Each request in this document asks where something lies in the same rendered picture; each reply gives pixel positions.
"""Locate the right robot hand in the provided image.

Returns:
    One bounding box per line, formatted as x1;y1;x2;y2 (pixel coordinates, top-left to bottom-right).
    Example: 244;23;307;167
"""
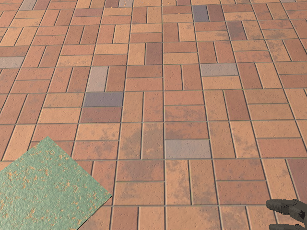
266;198;307;230

